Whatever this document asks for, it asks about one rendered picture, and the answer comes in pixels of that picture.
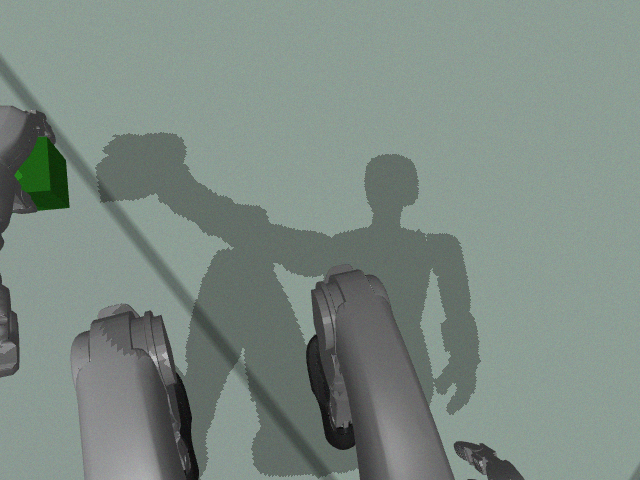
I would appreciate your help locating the right robot hand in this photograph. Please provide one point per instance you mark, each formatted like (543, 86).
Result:
(485, 460)

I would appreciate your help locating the left robot arm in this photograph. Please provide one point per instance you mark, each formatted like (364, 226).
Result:
(9, 331)

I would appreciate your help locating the right robot foot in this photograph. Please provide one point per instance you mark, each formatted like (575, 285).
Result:
(340, 438)

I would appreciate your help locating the left robot hand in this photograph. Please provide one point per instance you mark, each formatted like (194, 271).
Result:
(19, 131)

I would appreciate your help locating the left robot foot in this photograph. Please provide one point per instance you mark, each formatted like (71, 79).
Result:
(192, 470)

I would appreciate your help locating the cube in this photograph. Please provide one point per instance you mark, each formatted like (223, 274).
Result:
(44, 176)

